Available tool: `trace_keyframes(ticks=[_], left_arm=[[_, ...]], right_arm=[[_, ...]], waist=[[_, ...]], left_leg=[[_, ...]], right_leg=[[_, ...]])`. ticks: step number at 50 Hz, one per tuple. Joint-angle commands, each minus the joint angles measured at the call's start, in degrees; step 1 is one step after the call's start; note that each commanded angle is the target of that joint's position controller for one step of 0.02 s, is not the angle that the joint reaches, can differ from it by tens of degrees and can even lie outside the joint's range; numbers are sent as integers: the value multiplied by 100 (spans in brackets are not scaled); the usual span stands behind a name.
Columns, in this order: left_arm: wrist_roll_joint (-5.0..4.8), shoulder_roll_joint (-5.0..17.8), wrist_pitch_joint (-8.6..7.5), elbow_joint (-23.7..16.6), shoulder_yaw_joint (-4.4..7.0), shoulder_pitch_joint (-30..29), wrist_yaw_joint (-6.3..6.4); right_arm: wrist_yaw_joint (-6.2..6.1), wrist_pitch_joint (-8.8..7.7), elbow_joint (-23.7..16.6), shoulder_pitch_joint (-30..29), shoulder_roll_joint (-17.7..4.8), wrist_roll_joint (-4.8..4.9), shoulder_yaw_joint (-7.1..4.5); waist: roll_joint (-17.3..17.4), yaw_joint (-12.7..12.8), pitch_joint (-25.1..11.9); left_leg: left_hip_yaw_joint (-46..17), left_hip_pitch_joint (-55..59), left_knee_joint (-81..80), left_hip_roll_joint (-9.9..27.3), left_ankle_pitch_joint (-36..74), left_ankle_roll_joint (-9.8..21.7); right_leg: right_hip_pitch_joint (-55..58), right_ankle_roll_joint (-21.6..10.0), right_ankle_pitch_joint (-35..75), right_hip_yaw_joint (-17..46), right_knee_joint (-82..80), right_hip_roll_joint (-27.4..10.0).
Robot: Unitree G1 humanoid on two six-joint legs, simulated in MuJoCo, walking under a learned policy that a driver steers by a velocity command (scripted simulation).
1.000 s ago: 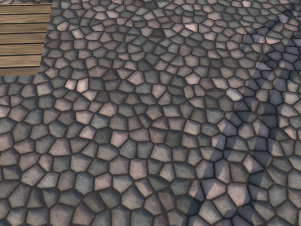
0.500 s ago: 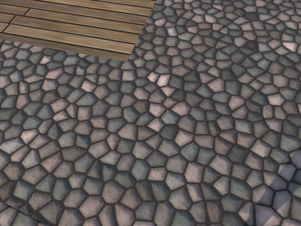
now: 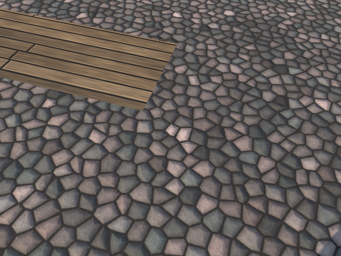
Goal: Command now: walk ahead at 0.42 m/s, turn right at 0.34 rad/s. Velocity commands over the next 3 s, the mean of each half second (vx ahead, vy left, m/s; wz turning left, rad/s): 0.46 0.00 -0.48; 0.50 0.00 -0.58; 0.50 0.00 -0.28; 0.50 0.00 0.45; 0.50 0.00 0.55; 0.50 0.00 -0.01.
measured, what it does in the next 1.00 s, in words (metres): goes down, turning right: right foot 0.11 m lower, then left foot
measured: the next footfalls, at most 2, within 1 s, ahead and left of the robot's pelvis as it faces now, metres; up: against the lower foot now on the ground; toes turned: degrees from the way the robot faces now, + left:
right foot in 0.28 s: +0.30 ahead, -0.20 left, -0.11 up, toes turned -12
left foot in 0.66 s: +0.67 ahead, -0.08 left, -0.11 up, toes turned -28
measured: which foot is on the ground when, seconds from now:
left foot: down 0.00-0.28, up 0.30-0.64, down 0.66-1.00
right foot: up 0.00-0.26, down 0.28-0.68, up 0.70-1.00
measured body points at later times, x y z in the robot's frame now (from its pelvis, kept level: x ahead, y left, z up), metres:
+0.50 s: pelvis +0.31 -0.11 -0.12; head +0.35 -0.12 +0.33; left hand +0.45 +0.12 -0.25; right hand +0.37 -0.40 -0.22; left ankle +0.43 +0.03 -0.76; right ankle +0.26 -0.19 -0.86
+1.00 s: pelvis +0.60 -0.17 -0.11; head +0.62 -0.18 +0.34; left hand +0.90 -0.06 -0.20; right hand +0.46 -0.42 -0.23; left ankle +0.64 -0.06 -0.86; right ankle +0.62 -0.37 -0.79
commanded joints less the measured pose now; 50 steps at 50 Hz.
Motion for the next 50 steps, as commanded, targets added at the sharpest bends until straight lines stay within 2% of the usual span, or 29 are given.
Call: trace_keyframes(ticks=[1,3,7,9,11,13,14,15,16,17,18,19,21,22,23,25,27,29,31,33,34,35,36,37,38,39,42,45,50], left_arm=[[56,238,-109,-676,-5,-855,-106],[-11,92,-106,-781,-83,-938,-231],[18,-75,-147,-1051,-233,-1465,-407],[42,-153,-168,-1090,-291,-1515,-448],[65,-26,-203,-974,-236,-1224,-421],[97,393,-195,-478,12,326,-286],[65,772,-125,-228,169,1193,-164],[191,1343,-103,-86,146,1559,-89],[2,1167,-68,-208,128,2341,-133],[-26,1238,39,44,174,2698,-88],[-105,1121,69,-2,146,1843,13],[-57,817,42,-247,11,1023,65],[104,689,-104,-556,-70,91,48],[80,537,-175,-611,-114,-275,78],[59,499,-209,-677,-120,-579,152],[130,597,-191,-685,-99,-585,297],[59,629,-170,-474,-62,25,323],[-77,581,-160,-343,-21,309,317],[-65,515,-58,-311,9,386,323],[31,317,38,-378,-31,404,287],[132,-80,48,-483,-176,536,247],[-23,-576,-56,-613,-319,1607,197],[-137,18,-57,-471,-242,1454,196],[-121,426,-16,-576,-123,671,207],[-22,468,34,-732,-98,100,241],[41,433,48,-852,-85,-77,233],[-4,178,178,-858,-79,88,182],[99,10,231,-1039,-125,-283,186],[59,-81,163,-1173,-158,-866,47]], right_arm=[[-86,-88,-216,-111,-912,42,-298],[-90,-65,-149,19,-913,78,-334],[-129,21,-72,354,-964,105,-360],[-118,38,-47,442,-950,146,-312],[-97,80,-15,459,-998,191,-270],[-68,123,21,508,-1085,199,-220],[-9,46,75,474,-949,179,-153],[106,-115,-11,1212,-134,-32,69],[236,-308,-164,1250,-776,244,125],[213,-388,-629,137,-885,502,91],[107,-376,-939,-577,-769,487,150],[-8,-330,-945,-857,-776,342,183],[-11,-218,-800,-342,-868,104,119],[45,-190,-749,-365,-850,143,65],[56,-204,-863,-644,-793,37,89],[91,-266,-921,-920,-427,-205,180],[150,-269,-935,-1127,-379,1,165],[124,-206,-1060,-1383,-612,132,59],[118,-165,-1060,-1257,-771,128,-52],[142,-186,-888,-450,-918,70,-204],[131,-192,-841,229,-1159,-3,-260],[195,-160,-651,625,-1760,-82,-389],[236,-166,-681,620,-1271,5,-318],[212,-160,-717,273,-954,23,-236],[201,-116,-725,-163,-850,-30,-192],[193,-109,-698,-458,-759,-61,-164],[171,-181,-568,-715,-569,7,-138],[143,-218,-357,-544,-788,30,-235],[72,-124,-127,-513,-963,64,-306]], waist=[[739,-241,987],[650,-382,1082],[350,-752,1141],[294,-785,1080],[337,-604,852],[509,179,-84],[340,792,-409],[-1632,422,-1353],[-651,1052,-3278],[-350,1308,-3107],[48,926,-1951],[392,686,-1167],[833,-113,-290],[559,-370,292],[265,-410,650],[19,-267,509],[-200,18,119],[-212,86,270],[-264,-15,265],[-180,-445,-76],[449,-688,-768],[2753,-157,-1549],[2168,-342,-1405],[1426,-519,-600],[830,-452,-140],[903,-299,118],[1101,-49,193],[771,-89,267],[688,-245,351]], left_leg=[[-363,-426,-251,1526,625,695],[-289,-423,96,1628,446,722],[-95,-84,872,1708,630,594],[-5,-115,1317,1727,1107,454],[111,-52,2129,1729,2486,335],[407,-652,4297,1541,3989,149],[542,-2148,6185,1234,2765,-223],[122,-4932,9415,466,-3131,-665],[-1137,-5305,9741,288,-3003,-728],[-1111,-5975,9157,345,-2338,-711],[-819,-6453,8476,636,-1676,-603],[-688,-6366,8494,695,-1377,-619],[-1060,-5214,7496,1035,-1152,-530],[-1197,-4949,6382,1230,-578,-474],[-1012,-4491,5302,1211,-100,-600],[-472,-2796,3134,714,1714,-760],[-447,-2146,2266,294,2866,-834],[-745,-2170,1637,295,2845,-740],[-853,-2119,1542,335,2315,-583],[-676,-1211,1550,310,1574,-291],[-1427,-34,1532,1072,1142,-33],[-4527,1567,634,2546,-149,1092],[-5519,1466,66,2605,-2012,1077],[-4541,743,-44,2341,-2151,819],[-3592,-37,-27,2050,-1275,635],[-2986,-641,-50,1899,-468,674],[-1817,-1239,-443,1611,491,643],[-1352,-989,-664,1872,1177,872],[-286,-578,-738,1744,1594,678]], right_leg=[[-730,29,664,-38,-710,-195],[-760,-60,836,-64,-1044,-335],[-806,-221,1127,-395,-1904,-386],[-427,-281,1095,-602,-2159,-336],[256,-409,739,-895,-2296,-149],[2587,-715,606,-1354,-2197,329],[4441,-1098,1393,-1073,-2135,60],[7289,-2061,4434,564,-78,-1259],[8258,-3227,2672,2475,-551,-2204],[8113,-3017,-21,2972,-1850,-2065],[7003,-2553,-1681,2988,-2528,-1808],[5694,-2497,-1691,3079,-2839,-1900],[3218,-2450,-848,2672,-2873,-1784],[2244,-2164,-669,2024,-3066,-1474],[1416,-1984,-166,1414,-3303,-1058],[427,-1638,352,158,-3292,-88],[955,-1525,10,274,-3286,-200],[1523,-1317,-780,675,-3118,-375],[2059,-1115,-1148,1027,-2598,-532],[2190,-851,-747,985,-1461,-268],[1692,-619,-1558,551,145,172],[-76,-290,-4029,85,2495,922],[-843,-274,-3821,282,3195,498],[-1012,-299,-3234,118,3318,239],[-816,-318,-2787,-109,3041,-14],[-623,-313,-2520,-76,2723,-189],[0,-280,-2297,-219,2049,-394],[-376,-219,-1926,-200,1328,-484],[-343,-152,-663,-482,-4,-438]])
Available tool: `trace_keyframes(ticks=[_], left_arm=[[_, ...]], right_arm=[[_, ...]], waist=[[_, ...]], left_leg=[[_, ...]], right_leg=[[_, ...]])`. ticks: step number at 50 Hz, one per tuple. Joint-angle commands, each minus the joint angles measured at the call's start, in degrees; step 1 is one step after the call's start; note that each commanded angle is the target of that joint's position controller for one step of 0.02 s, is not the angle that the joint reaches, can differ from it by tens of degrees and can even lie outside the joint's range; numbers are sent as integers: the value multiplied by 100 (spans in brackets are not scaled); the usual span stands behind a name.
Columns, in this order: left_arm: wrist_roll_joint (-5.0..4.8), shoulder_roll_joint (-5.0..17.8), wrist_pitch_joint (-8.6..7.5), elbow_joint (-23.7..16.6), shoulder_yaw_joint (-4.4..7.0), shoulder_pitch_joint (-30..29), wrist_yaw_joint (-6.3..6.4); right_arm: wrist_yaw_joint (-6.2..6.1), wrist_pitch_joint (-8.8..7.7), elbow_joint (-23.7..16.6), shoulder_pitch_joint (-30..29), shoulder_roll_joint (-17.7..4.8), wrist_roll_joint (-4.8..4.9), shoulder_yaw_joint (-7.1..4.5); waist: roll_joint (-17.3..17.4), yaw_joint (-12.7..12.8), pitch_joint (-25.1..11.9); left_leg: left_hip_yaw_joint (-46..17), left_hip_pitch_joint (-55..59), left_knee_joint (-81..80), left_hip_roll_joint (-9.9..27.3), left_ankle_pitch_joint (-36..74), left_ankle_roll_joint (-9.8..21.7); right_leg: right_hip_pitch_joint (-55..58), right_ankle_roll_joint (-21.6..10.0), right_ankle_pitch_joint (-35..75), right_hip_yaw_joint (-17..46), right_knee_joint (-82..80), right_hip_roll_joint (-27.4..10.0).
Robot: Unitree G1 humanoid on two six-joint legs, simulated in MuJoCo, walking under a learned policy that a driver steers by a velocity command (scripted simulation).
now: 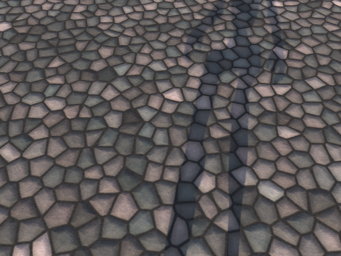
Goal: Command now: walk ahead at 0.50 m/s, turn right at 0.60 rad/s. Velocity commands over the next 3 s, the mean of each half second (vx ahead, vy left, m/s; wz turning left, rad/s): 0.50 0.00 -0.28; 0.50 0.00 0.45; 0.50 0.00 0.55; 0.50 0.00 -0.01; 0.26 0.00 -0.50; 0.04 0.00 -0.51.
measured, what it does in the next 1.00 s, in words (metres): walks ahead: right foot, then left foot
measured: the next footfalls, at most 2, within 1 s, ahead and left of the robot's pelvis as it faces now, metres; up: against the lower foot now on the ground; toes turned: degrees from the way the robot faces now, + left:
right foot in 0.20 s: +0.27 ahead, -0.15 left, +0.00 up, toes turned -9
left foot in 0.74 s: +0.61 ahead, +0.02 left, +0.00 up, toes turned +4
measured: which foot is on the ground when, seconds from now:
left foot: down 0.00-0.22, up 0.24-0.72, down 0.74-1.00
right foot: up 0.00-0.18, down 0.20-0.76, up 0.78-1.00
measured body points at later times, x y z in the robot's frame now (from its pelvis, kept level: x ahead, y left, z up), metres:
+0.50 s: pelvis +0.28 -0.08 +0.00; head +0.30 -0.10 +0.45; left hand +0.38 +0.18 -0.11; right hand +0.39 -0.37 -0.11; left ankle +0.44 +0.08 -0.67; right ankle +0.23 -0.15 -0.75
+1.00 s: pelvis +0.58 -0.05 +0.00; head +0.61 -0.04 +0.45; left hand +0.72 +0.24 -0.09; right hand +0.72 -0.32 -0.11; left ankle +0.57 +0.01 -0.75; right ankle +0.70 -0.23 -0.68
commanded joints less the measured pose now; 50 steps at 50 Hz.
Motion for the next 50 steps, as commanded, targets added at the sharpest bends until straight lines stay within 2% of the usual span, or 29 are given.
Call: trace_keyframes(ticks=[1,5,7,8,9,10,11,12,13,14,15,16,17,19,21,26,31,34,36,37,38,39,40,41,42,43,44,46,50], left_arm=[[-13,125,-110,-468,0,-491,-106],[-40,133,-125,-682,-4,-937,-229],[-20,260,-116,-752,63,-882,-261],[-5,377,-104,-719,137,-602,-259],[-4,533,-97,-531,254,133,-237],[-23,888,-70,-222,446,1167,-158],[-68,1477,-60,-106,545,1670,-33],[-50,1612,-184,-287,475,1613,-71],[6,1067,-265,-194,326,1538,-108],[-4,862,-320,-156,249,1262,-105],[8,670,-350,-164,174,827,-97],[69,458,-384,-181,98,545,-92],[125,389,-422,-170,70,438,-84],[125,435,-526,-43,86,445,-66],[153,511,-596,106,110,558,-29],[144,552,-614,303,74,639,65],[86,684,-469,623,110,1083,124],[65,862,-296,615,158,997,204],[69,1024,-197,552,189,889,287],[45,1036,-177,503,177,756,320],[147,820,-248,384,76,886,335],[222,87,-422,186,-159,1397,189],[62,644,-667,134,-60,919,55],[-145,774,-780,-80,-42,399,-5],[-89,656,-834,-150,-75,214,11],[65,708,-810,-123,-28,173,53],[118,700,-747,-125,-9,273,53],[171,598,-620,-115,-22,467,73],[193,300,-531,-298,-156,-204,108]], right_arm=[[-60,-49,-337,-365,-969,40,-252],[-25,45,-155,-187,-1122,138,-319],[-16,108,-111,-230,-1266,205,-369],[-20,142,-112,-266,-1361,243,-396],[-23,179,-97,-318,-1367,285,-384],[-34,165,-92,-210,-1174,235,-291],[-6,115,-295,-47,-506,-69,-58],[42,-81,-440,138,-425,35,58],[93,-184,-458,-452,-985,317,-91],[98,-230,-528,-728,-990,364,-76],[45,-228,-426,-814,-927,243,-71],[40,-175,-358,-757,-937,159,-100],[70,-94,-275,-575,-894,171,-102],[91,51,-168,-389,-703,187,-73],[73,140,-223,-635,-576,180,-41],[174,88,-405,-1298,-396,170,28],[383,62,-771,-1975,-281,165,115],[498,86,-947,-1905,-412,150,62],[486,148,-875,-1172,-714,137,-92],[418,159,-705,-309,-1013,141,-249],[294,215,-603,476,-1498,145,-393],[277,175,-736,231,-1724,199,-423],[278,161,-756,346,-1276,164,-293],[251,141,-787,159,-1049,118,-235],[257,116,-820,-193,-988,123,-213],[240,100,-886,-504,-804,127,-160],[212,103,-977,-657,-767,64,-129],[168,104,-1007,-771,-810,81,-142],[37,155,-917,-622,-1076,135,-221]], waist=[[570,64,37],[617,-46,302],[687,99,254],[776,298,30],[714,741,-355],[500,1198,-897],[-918,1063,-1287],[-1248,859,-2346],[-430,1132,-1814],[-454,1024,-1184],[-32,796,-813],[-105,604,-580],[-223,454,-536],[-95,337,-472],[29,393,-225],[-41,641,98],[79,913,391],[-110,705,144],[-350,250,-401],[-228,-250,-835],[524,-508,-1466],[1854,109,-2064],[1059,-290,-2364],[719,-287,-1586],[58,5,-880],[-54,198,-625],[133,365,-471],[297,529,-363],[490,324,-188]], left_leg=[[-512,178,-833,1497,1036,787],[-135,536,-678,1615,1204,659],[46,778,-196,1674,2536,578],[188,838,357,1641,3679,519],[377,643,1345,1496,4465,416],[491,-233,2682,1271,4106,230],[466,-2392,4815,689,-210,-111],[-845,-3570,6116,-117,-2329,-238],[-1246,-4117,6316,218,-1814,-152],[-1154,-4158,6009,479,-1316,-26],[-1154,-3836,5592,758,-841,-6],[-1206,-3496,5251,895,-527,-22],[-1248,-3166,5155,968,-299,-26],[-1228,-3033,4910,946,-56,-103],[-1331,-3325,4477,862,391,-196],[-1135,-3214,2618,543,2037,-155],[-859,-3628,1738,400,1876,78],[-439,-3324,1665,70,942,341],[-175,-2271,1779,-326,353,598],[-266,-945,1414,-481,649,822],[-1716,848,1318,420,918,1209],[-5076,2763,659,1812,166,2482],[-5371,2966,193,1792,-307,2329],[-4490,2352,118,1607,-189,2028],[-3869,1372,25,1365,435,1860],[-3425,739,-48,1169,1007,1752],[-3228,213,-182,1033,1399,1764],[-2937,-360,-355,891,1803,1788],[-2226,-1163,-345,421,1686,1464]], right_leg=[[23,10,749,-84,-750,-105],[242,-205,435,-413,-1392,-31],[565,-431,-171,-674,-1559,175],[1044,-570,-468,-875,-1603,393],[2085,-757,-309,-1024,-1957,675],[3769,-971,-10,-816,-2092,786],[5518,-1571,-108,1582,-2270,-683],[6265,-2516,-1270,4488,-3369,-1731],[5957,-2145,-1244,3733,-3597,-1625],[5216,-1873,-852,2787,-3538,-1431],[4403,-1624,-308,2120,-3556,-1189],[3829,-1514,296,1636,-3680,-997],[3477,-1460,593,1338,-3843,-903],[3226,-1464,1232,828,-4070,-863],[3168,-1391,1592,353,-4233,-831],[3258,-992,1400,-588,-4512,-600],[4363,-901,1985,-880,-4284,-970],[4880,-756,4088,-1081,-3471,-1088],[4859,-616,5704,-1213,-2220,-1041],[4271,-453,5461,-1338,-1008,-854],[2866,-239,3281,-1359,798,-500],[329,180,-2292,-648,2963,932],[-294,10,-2379,489,3255,648],[-530,-108,-1979,455,2973,369],[-459,-128,-1649,345,2342,133],[-165,-77,-1456,294,1778,-60],[186,-5,-1345,281,1597,-124],[424,208,-1241,155,1076,-173],[830,499,67,-87,-651,21]])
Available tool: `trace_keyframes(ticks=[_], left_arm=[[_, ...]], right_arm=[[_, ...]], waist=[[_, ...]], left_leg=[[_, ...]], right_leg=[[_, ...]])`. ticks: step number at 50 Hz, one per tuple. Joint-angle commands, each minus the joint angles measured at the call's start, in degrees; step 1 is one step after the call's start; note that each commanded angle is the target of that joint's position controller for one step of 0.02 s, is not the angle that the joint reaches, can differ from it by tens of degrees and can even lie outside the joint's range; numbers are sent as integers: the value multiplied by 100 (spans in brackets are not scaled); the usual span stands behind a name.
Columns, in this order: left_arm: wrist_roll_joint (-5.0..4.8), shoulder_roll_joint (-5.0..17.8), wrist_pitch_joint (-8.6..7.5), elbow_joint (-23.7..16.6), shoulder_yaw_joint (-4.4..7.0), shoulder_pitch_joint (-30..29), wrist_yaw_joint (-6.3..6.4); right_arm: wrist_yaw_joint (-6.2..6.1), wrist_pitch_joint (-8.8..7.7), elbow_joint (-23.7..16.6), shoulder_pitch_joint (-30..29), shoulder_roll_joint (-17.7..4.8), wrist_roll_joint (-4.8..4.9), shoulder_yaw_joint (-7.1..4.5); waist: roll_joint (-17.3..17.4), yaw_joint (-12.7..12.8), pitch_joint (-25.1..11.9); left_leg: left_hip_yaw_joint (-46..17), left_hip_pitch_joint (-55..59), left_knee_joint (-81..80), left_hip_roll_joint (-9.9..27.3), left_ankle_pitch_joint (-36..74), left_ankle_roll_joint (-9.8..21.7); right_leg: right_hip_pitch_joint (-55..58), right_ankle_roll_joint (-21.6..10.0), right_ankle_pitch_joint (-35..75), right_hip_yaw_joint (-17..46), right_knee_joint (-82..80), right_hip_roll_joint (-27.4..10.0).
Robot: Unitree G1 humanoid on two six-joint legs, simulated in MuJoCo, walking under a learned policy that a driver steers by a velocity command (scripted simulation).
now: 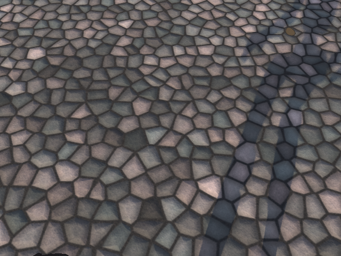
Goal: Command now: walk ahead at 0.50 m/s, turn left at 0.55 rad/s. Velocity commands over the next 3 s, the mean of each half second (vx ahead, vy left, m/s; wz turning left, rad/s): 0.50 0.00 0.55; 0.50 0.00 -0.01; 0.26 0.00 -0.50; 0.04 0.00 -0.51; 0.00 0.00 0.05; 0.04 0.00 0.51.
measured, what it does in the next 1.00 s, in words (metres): walks ahead: right foot, then left foot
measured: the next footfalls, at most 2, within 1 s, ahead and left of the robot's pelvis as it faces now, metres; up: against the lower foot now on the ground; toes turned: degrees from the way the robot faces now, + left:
right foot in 0.20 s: +0.30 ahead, -0.15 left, +0.00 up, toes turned +12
left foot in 0.72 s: +0.50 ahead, +0.18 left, +0.00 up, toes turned +21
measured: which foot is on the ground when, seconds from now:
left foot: down 0.00-0.20, up 0.22-0.70, down 0.72-1.00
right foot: up 0.00-0.18, down 0.20-0.72, up 0.74-1.00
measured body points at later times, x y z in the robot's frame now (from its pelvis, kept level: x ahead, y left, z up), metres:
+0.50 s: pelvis +0.27 -0.05 +0.00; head +0.29 -0.05 +0.45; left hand +0.23 +0.23 -0.11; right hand +0.51 -0.26 -0.09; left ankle +0.31 +0.13 -0.67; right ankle +0.26 -0.16 -0.74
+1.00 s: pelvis +0.51 +0.09 +0.00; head +0.52 +0.10 +0.45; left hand +0.56 +0.39 -0.11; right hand +0.64 -0.16 -0.11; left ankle +0.46 +0.16 -0.74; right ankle +0.65 -0.06 -0.66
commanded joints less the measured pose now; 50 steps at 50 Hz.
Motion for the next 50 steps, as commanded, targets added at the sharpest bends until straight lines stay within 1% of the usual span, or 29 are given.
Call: trace_keyframes(ticks=[1,3,6,8,9,10,11,12,13,14,15,16,18,23,27,30,32,34,35,36,37,38,39,40,41,42,45,48,50], left_arm=[[8,258,-13,-345,31,-244,7],[-62,301,-49,-420,39,-579,-30],[-130,513,-119,-499,122,-735,-87],[-156,665,-177,-468,211,-524,-109],[-155,718,-206,-372,267,-165,-101],[-97,875,-237,-286,351,358,-63],[-20,1188,-244,-222,435,1180,-14],[33,1581,-155,-9,529,1534,-66],[-73,1017,-136,-136,417,1310,-93],[-99,744,-98,-173,338,1114,-64],[-52,635,-70,-198,284,879,-56],[-32,517,-49,-148,247,739,-43],[-18,415,-77,-65,217,673,-14],[-48,643,-125,280,289,930,-44],[-145,805,-49,486,301,1022,-51],[-224,930,29,721,316,1388,-55],[-263,1005,98,851,333,1504,-56],[-296,1128,165,916,356,1444,-30],[-312,1140,197,935,346,1356,-10],[-278,989,192,936,272,1414,10],[-113,524,137,723,98,1489,-4],[-137,151,25,709,-37,1933,-43],[-316,778,-19,717,148,1461,-72],[-394,847,-39,570,184,1079,-86],[-327,746,-26,580,180,918,-54],[-259,703,33,611,210,956,-40],[-279,367,260,743,185,1276,-28],[-250,301,326,592,195,892,-7],[-225,248,295,508,178,635,-60]], right_arm=[[-117,-42,-408,-188,-1002,51,-279],[-134,10,-330,43,-1025,56,-285],[-143,59,-261,223,-970,97,-279],[-152,76,-280,156,-947,72,-285],[-150,84,-312,69,-857,63,-262],[-138,66,-352,73,-626,36,-185],[-120,45,-432,223,-223,-51,-45],[-116,1,-647,884,-123,146,12],[-144,21,-453,789,-745,184,-106],[-141,57,-518,230,-980,125,-184],[-146,85,-550,-6,-909,59,-185],[-124,83,-613,-170,-836,22,-198],[-62,122,-634,-111,-642,97,-188],[-45,134,-762,-514,-282,37,-61],[79,13,-855,-1172,-160,13,39],[167,-45,-1007,-1683,-141,51,79],[205,-62,-1097,-1833,-239,65,52],[215,-75,-1052,-1530,-431,27,-36],[192,-73,-857,-873,-601,-4,-143],[125,-54,-588,-18,-889,-29,-292],[12,-11,-448,915,-1403,-139,-418],[18,-20,-466,902,-1528,-127,-385],[28,-50,-450,732,-1017,-95,-261],[33,-82,-413,393,-849,-58,-193],[51,-113,-384,41,-669,-61,-144],[75,-161,-375,-213,-500,-85,-105],[73,-336,-220,-461,-392,-143,-123],[1,-388,-11,-381,-485,-200,-172],[-47,-377,82,-343,-548,-190,-185]], waist=[[448,17,-285],[545,-167,-345],[657,-175,-382],[818,7,-388],[861,228,-454],[777,490,-779],[-28,752,-1535],[-2033,387,-1949],[-1207,525,-1413],[-727,651,-815],[-340,572,-532],[-326,502,-295],[-600,370,-222],[-281,395,-109],[-241,568,33],[-256,724,166],[-344,673,194],[-469,368,-46],[-436,-47,-453],[-342,-437,-1000],[595,-681,-1888],[1581,-359,-2593],[941,-534,-1985],[865,-391,-1165],[563,-185,-806],[659,3,-537],[645,317,-356],[480,287,-72],[446,225,5]], left_leg=[[-877,-570,-658,1090,1164,834],[-1032,-529,-546,1098,724,694],[-1589,-55,-126,1296,158,578],[-1945,151,230,1423,37,472],[-1967,104,508,1336,65,363],[-1760,-125,1195,1077,124,169],[-1167,-783,2867,656,-901,-76],[-532,-2682,4503,121,-2634,-353],[-655,-3273,5214,585,-2240,-458],[-497,-3397,5389,740,-1712,-499],[-370,-3197,5306,922,-1307,-537],[-366,-3111,5076,1070,-1041,-561],[-241,-2770,4830,1266,-786,-583],[-213,-2974,3704,1273,-204,-692],[181,-2627,2237,1226,740,-645],[432,-2407,1579,1141,792,-546],[489,-2306,1289,1063,461,-394],[666,-1614,996,832,157,-177],[822,-602,722,647,390,-16],[674,890,771,734,585,147],[-1128,2906,889,2164,557,646],[-3487,3626,85,3174,-182,1292],[-3037,3116,-113,2981,-571,1050],[-2071,2321,-252,2763,-296,835],[-1506,1627,-440,2485,-12,685],[-1050,1093,-665,2292,288,608],[-277,380,-1174,2165,864,602],[311,413,-1338,2140,1302,564],[694,528,-1384,2052,1379,468]], right_leg=[[698,177,1232,-327,-1256,303],[981,187,1785,-323,-1835,500],[1093,62,1574,-84,-2349,561],[1370,-129,1132,-44,-2497,551],[1827,-270,1074,-118,-2693,549],[2705,-487,950,22,-2764,294],[4081,-857,457,1079,-2801,-763],[5337,-1709,-1276,3864,-3538,-1838],[5010,-1604,-2386,3979,-3766,-1787],[4436,-1384,-1980,3040,-3763,-1561],[3863,-1276,-1113,2299,-3806,-1313],[3477,-1271,-470,1775,-3904,-1106],[3086,-1234,153,1023,-4145,-862],[3126,-1527,1204,240,-4471,-908],[3206,-1426,1655,-401,-4511,-748],[3461,-1381,1751,-487,-4457,-866],[3791,-1315,2131,-474,-4298,-1028],[3983,-1190,3484,-608,-3745,-1039],[3839,-1055,4321,-849,-2969,-875],[3123,-869,4134,-991,-1872,-614],[1367,-577,1885,-1137,201,-113],[2,-413,-1999,-336,1633,698],[-545,-448,-1855,162,2100,404],[-739,-494,-1323,8,1971,161],[-555,-472,-840,-73,1680,-56],[-313,-427,-478,-57,1433,-191],[162,-295,81,8,1287,-273],[-311,-198,753,178,709,-231],[-352,-209,1386,117,3,-175]])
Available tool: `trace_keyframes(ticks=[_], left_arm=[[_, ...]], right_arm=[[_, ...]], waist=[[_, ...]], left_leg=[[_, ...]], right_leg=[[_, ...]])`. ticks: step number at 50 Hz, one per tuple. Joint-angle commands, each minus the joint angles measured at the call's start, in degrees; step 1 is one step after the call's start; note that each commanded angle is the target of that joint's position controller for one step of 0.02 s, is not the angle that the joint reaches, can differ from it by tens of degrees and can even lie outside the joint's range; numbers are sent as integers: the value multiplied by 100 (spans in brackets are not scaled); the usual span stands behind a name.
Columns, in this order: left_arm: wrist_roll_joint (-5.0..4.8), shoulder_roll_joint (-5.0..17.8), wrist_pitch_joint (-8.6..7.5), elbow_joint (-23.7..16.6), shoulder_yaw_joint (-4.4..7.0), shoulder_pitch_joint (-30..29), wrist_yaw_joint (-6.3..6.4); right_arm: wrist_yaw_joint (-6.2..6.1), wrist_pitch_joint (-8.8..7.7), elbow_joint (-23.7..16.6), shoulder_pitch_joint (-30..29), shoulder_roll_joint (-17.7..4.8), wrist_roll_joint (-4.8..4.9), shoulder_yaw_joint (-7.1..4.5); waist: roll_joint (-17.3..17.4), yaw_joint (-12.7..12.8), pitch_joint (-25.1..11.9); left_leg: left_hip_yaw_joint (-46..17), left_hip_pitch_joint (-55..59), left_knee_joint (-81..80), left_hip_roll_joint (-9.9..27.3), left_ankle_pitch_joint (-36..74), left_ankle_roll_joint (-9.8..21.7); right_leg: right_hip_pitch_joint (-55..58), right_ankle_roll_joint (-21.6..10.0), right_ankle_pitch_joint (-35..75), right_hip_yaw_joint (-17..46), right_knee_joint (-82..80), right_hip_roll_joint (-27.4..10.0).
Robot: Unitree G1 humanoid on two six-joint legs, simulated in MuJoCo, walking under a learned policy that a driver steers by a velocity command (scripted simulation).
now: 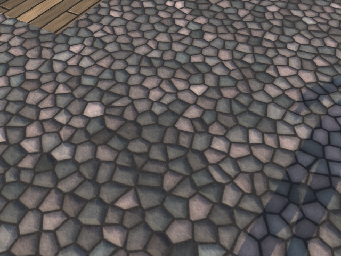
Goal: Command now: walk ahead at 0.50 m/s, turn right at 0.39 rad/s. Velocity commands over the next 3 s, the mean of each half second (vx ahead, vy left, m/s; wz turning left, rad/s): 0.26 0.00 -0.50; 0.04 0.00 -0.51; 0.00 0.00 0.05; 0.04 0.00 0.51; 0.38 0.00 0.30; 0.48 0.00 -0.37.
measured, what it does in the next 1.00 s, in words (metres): walks ahead, turning right: right foot, then left foot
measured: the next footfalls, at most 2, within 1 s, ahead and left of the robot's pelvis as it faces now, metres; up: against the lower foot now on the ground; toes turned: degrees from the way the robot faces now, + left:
right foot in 0.24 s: +0.30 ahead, -0.14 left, +0.00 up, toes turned -10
left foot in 0.72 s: +0.34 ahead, +0.05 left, +0.00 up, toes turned -22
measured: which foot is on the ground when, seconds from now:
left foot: down 0.00-0.24, up 0.26-0.70, down 0.72-1.00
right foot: up 0.00-0.22, down 0.24-0.72, up 0.74-1.00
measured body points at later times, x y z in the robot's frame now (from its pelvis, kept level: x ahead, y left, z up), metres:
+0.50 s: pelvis +0.20 -0.05 -0.01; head +0.25 -0.08 +0.43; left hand +0.41 +0.19 -0.11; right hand +0.30 -0.36 -0.12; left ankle +0.29 +0.11 -0.68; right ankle +0.26 -0.13 -0.75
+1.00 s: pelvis +0.26 -0.02 -0.01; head +0.29 -0.02 +0.44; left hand +0.54 +0.13 -0.11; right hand +0.22 -0.32 -0.10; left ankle +0.34 +0.08 -0.75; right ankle +0.17 -0.13 -0.70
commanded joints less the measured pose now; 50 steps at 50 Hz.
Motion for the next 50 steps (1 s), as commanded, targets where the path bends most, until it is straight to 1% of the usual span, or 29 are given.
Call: trace_keyframes(ticks=[1,3,5,7,9,11,12,13,14,15,16,17,19,21,23,25,28,30,33,35,36,37,38,39,41,42,45,48,50], left_arm=[[35,127,-45,-318,11,-46,-69],[59,43,-60,-463,-42,-465,-147],[109,-5,-71,-671,-72,-842,-225],[139,43,-76,-853,-50,-961,-314],[146,241,-62,-915,47,-666,-382],[130,634,-48,-714,262,407,-357],[154,982,-34,-609,406,985,-232],[178,1587,20,-679,478,844,-89],[246,1533,-22,-996,422,815,-132],[219,1197,-17,-1119,367,602,-165],[104,944,-17,-1123,304,241,-147],[34,736,12,-1150,240,-39,-109],[159,667,76,-1251,218,-294,-44],[210,753,95,-1278,255,-357,-8],[180,882,137,-1270,301,-276,67],[127,924,228,-1309,317,-307,146],[115,891,346,-1385,307,-396,210],[129,879,389,-1405,310,-368,210],[113,839,432,-1434,305,-302,183],[40,760,479,-1478,275,-406,193],[46,556,488,-1495,216,-229,198],[46,340,460,-1609,170,-5,182],[129,825,379,-1624,303,-67,156],[106,1108,376,-1489,413,74,133],[82,894,495,-1265,403,172,180],[82,696,539,-1271,342,139,177],[44,367,530,-1426,206,-207,167],[98,208,507,-1502,98,-381,125],[88,277,506,-1481,102,-370,90]], right_arm=[[-82,-124,-332,-454,-751,3,-170],[-123,-95,-235,-322,-864,38,-200],[-174,-9,-139,-249,-946,74,-223],[-228,117,-70,-176,-1055,139,-256],[-301,230,-102,-287,-1207,224,-303],[-351,330,-186,-497,-1248,289,-317],[-338,298,-218,-413,-1118,254,-259],[-244,227,-374,315,-298,-145,-29],[-146,122,-392,538,-569,-31,27],[-109,95,-447,-135,-995,191,-88],[-153,115,-606,-537,-951,226,-72],[-233,180,-548,-646,-916,134,-77],[-292,346,-584,-559,-989,73,-126],[-317,410,-538,-409,-790,40,-82],[-350,438,-547,-501,-698,18,-49],[-354,482,-566,-648,-698,35,-42],[-328,507,-655,-969,-698,77,-46],[-299,459,-705,-1103,-703,91,-50],[-231,338,-730,-1092,-758,126,-86],[-180,272,-625,-742,-794,133,-141],[-193,271,-618,-608,-1100,58,-229],[-231,351,-689,-864,-1647,-92,-338],[-221,360,-724,-787,-1390,-211,-310],[-247,362,-830,-989,-1098,-145,-224],[-283,405,-874,-1236,-817,34,-156],[-291,428,-851,-1196,-795,77,-129],[-299,512,-764,-975,-875,34,-151],[-270,564,-721,-990,-1017,71,-193],[-229,581,-651,-912,-1099,124,-210]], waist=[[621,149,177],[527,-21,313],[454,-117,495],[560,-114,376],[780,104,33],[742,690,-560],[299,994,-916],[-1373,256,-1482],[-960,413,-2861],[-119,717,-2585],[146,568,-1777],[436,388,-1188],[101,92,-841],[-27,-13,-830],[-47,29,-981],[-126,84,-1092],[-342,193,-898],[-496,268,-786],[-649,304,-802],[-627,53,-788],[-164,111,-886],[1547,483,-655],[1918,288,-678],[1396,342,-649],[971,360,-483],[976,306,-418],[1221,119,-468],[1476,20,-649],[1588,-38,-653]], left_leg=[[-403,-190,-908,1509,1577,686],[-166,-63,-973,1565,1583,637],[90,160,-702,1613,2411,570],[221,523,-243,1696,3355,472],[279,820,465,1717,4645,327],[360,643,2045,1503,5043,71],[419,-117,3482,1138,3727,-275],[242,-2264,5550,277,-2270,-677],[-1116,-3056,6891,-272,-3187,-783],[-1527,-3282,6885,65,-2617,-645],[-1413,-3507,6435,259,-2070,-578],[-1370,-3433,6023,456,-1753,-614],[-1392,-2747,5448,537,-1421,-630],[-1268,-2451,4843,442,-1336,-712],[-1267,-2425,4326,355,-1112,-823],[-1338,-2377,3946,313,-739,-886],[-1408,-2296,3348,222,-432,-891],[-1440,-2185,2929,164,-492,-855],[-1435,-1874,2140,63,-668,-724],[-1326,-1111,820,117,82,-540],[-1854,-461,466,880,443,-266],[-3203,-115,252,2068,1570,520],[-3941,-333,167,2680,2168,1242],[-3442,-385,312,2518,2225,1213],[-2445,-329,517,1806,1956,733],[-2228,-336,529,1712,2175,739],[-1797,-85,502,1519,2351,830],[-1659,-98,568,1589,2346,884],[-1735,-149,598,1676,2301,934]], right_leg=[[-5,3,964,72,-848,-91],[61,-55,1264,-196,-1417,-47],[79,-130,1260,-428,-1932,39],[200,-223,970,-657,-2186,182],[664,-397,422,-896,-2266,482],[1989,-675,423,-1027,-2683,888],[3198,-909,1778,-572,-3168,752],[5157,-1724,4933,1357,-2361,-726],[5933,-2810,4183,3529,-2970,-1636],[5523,-2532,3418,2928,-3335,-1336],[4767,-2215,2654,2354,-3490,-1041],[3924,-1975,2242,1980,-3669,-807],[2746,-1816,1906,1686,-3958,-518],[2285,-1766,2336,1398,-3962,-349],[2269,-1724,2428,1344,-3874,-275],[2250,-1584,1568,1425,-3866,-175],[2075,-1378,-56,1683,-3959,3],[2110,-1332,-390,1901,-3912,18],[2444,-1279,132,2293,-3603,-29],[2359,-1038,339,2309,-3233,197],[1926,-746,-542,1990,-2658,515],[773,-362,-2282,764,-1543,1464],[395,-57,-2992,424,-111,1366],[383,78,-2642,474,626,1139],[277,285,-2045,327,1141,1040],[254,360,-1914,287,1236,1045],[468,466,-1759,-45,373,986],[1291,431,-1898,-274,-908,763],[1734,362,-1772,-442,-1635,736]])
